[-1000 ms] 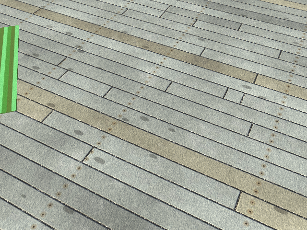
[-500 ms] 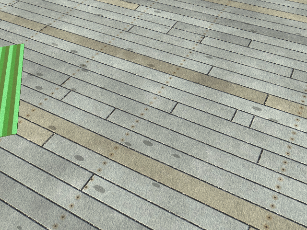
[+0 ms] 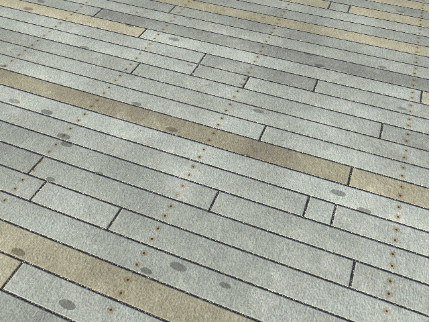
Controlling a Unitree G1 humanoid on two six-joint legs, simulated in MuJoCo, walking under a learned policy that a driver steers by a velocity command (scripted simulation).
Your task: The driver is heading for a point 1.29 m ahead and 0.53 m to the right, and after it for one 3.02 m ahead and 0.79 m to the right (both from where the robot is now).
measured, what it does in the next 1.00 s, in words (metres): walks ahead, turning right: right foot, then left foot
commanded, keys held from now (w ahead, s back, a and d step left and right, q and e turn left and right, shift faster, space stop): w+e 1.00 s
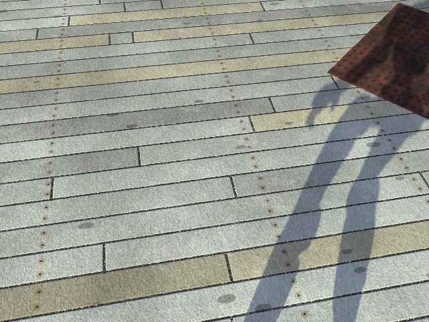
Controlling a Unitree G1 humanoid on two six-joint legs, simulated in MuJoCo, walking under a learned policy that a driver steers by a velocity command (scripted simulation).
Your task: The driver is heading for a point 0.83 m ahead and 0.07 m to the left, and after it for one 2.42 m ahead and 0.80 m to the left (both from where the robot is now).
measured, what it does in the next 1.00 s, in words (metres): walks ahead: right foot, then left foot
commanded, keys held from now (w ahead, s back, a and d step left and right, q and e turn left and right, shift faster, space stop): w+e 0.06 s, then w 0.26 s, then no key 0.22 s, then q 0.46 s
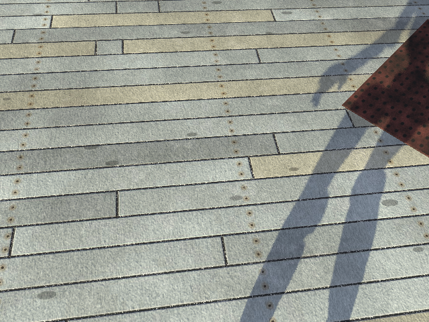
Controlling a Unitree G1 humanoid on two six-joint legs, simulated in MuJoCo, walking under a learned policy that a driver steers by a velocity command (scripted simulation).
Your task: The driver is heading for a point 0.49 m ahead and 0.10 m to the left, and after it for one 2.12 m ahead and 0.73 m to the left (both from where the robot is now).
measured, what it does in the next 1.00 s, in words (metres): walks ahead, turning left: right foot, then left foot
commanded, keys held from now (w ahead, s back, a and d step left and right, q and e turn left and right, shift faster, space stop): q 0.32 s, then w+q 0.38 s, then w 0.16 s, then w+e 0.14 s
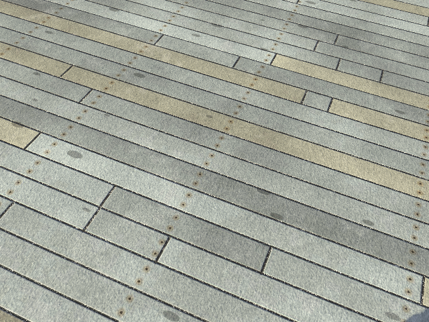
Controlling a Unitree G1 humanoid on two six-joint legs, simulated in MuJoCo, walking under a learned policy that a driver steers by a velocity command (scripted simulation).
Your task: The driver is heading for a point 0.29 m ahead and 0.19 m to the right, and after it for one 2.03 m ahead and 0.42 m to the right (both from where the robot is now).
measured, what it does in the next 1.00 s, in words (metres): walks ahead, turning right: right foot, then left foot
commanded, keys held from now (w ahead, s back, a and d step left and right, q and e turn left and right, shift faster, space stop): w+e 0.70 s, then no key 0.30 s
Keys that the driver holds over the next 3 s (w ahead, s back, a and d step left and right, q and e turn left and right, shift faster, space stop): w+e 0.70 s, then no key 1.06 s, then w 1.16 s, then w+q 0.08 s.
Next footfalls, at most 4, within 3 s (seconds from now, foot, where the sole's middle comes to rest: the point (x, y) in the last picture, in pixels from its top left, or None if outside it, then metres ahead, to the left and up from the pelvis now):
0.36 right None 0.36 -0.12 -0.78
0.82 left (220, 260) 0.68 -0.01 -0.78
1.14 right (287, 303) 0.55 -0.22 -0.78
2.44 left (267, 187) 0.99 -0.19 -0.78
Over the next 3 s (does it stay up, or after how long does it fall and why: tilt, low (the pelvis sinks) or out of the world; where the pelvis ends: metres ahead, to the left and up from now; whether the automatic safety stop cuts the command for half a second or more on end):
stays up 1.04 -0.37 -0.02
